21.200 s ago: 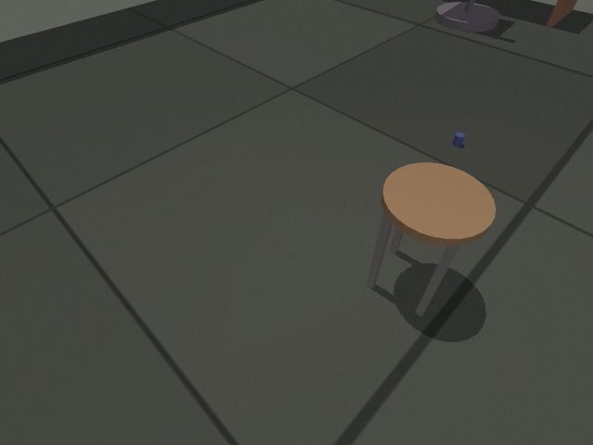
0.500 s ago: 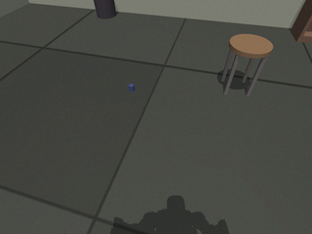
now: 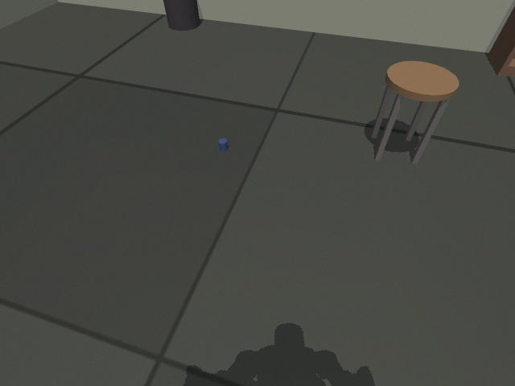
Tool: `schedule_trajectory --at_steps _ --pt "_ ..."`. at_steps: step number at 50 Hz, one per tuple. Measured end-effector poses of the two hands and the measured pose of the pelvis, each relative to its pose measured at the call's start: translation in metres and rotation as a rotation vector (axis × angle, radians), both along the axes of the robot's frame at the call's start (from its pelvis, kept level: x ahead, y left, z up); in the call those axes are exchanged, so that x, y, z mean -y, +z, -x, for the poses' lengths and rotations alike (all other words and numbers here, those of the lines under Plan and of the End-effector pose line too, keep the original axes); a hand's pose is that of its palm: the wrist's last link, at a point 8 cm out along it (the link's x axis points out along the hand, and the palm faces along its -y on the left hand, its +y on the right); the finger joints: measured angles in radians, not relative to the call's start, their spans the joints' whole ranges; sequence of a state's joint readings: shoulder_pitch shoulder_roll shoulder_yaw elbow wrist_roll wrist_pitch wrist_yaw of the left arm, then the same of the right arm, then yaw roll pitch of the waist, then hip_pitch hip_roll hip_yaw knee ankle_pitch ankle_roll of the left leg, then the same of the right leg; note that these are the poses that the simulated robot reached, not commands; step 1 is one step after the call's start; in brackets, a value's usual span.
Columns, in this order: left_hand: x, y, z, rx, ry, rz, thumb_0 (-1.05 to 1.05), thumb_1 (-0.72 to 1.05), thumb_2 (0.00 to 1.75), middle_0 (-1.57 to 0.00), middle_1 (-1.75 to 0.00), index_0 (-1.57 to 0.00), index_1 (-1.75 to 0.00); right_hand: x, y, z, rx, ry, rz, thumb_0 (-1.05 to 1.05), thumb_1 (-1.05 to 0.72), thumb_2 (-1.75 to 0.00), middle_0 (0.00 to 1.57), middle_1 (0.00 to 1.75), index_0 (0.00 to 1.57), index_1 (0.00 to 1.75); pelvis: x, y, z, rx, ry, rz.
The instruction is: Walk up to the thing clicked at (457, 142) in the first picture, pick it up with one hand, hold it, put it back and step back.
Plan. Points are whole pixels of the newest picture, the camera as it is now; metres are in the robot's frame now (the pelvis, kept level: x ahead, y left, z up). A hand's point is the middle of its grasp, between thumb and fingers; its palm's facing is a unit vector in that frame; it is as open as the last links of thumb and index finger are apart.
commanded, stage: stand
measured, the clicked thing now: (223, 145) +1.53 +0.22 -0.75
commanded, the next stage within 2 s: none
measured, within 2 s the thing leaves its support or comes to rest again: neither
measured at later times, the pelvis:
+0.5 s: pelvis +0.00 +0.01 +0.00, yaw +2 degrees
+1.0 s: pelvis +0.00 +0.01 +0.00, yaw +2 degrees
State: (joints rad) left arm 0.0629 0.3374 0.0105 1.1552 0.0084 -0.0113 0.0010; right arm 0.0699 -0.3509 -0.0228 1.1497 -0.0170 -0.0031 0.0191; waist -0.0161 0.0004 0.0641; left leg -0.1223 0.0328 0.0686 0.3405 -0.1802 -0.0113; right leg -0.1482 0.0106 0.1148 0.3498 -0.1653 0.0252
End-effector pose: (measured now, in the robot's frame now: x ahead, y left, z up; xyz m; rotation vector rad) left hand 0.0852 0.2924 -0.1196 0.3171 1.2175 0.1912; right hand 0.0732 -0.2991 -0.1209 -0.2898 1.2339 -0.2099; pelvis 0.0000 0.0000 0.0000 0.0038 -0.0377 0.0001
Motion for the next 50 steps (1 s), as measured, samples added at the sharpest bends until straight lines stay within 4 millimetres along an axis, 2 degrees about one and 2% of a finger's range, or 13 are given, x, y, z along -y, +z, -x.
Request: schedule_trajectory --at_steps 9,21,50 --pt "-0.006 -0.001 0.016 -0.017 0.023 -0.003 0.0 0.91 0.9 -0.2 -0.3 -0.2 -0.3 -0.005 0.001 -0.006 0.01 0.016 -0.001 0.0 -0.91 -0.9 0.2 0.3 0.2 0.3 -0.003 0.0 0.0 0.001 0.013 0.002" --pt "-0.01 -0.002 0.028 -0.031 0.037 0.001 0.0 0.91 0.9 -0.2 -0.3 -0.2 -0.3 -0.01 0.002 -0.011 0.009 0.036 0.0 0.0 -0.91 -0.9 0.2 0.3 0.2 0.3 -0.007 0.0 -0.001 -0.002 0.025 0.002" --pt "-0.013 -0.001 0.027 -0.027 0.042 -0.001 0.0 0.91 0.9 -0.2 -0.3 -0.2 -0.3 -0.012 0.001 -0.013 -0.007 0.052 0.003 0.0 -0.91 -0.9 0.2 0.3 0.2 0.3 -0.009 0.001 -0.005 0.0 0.043 0.002"
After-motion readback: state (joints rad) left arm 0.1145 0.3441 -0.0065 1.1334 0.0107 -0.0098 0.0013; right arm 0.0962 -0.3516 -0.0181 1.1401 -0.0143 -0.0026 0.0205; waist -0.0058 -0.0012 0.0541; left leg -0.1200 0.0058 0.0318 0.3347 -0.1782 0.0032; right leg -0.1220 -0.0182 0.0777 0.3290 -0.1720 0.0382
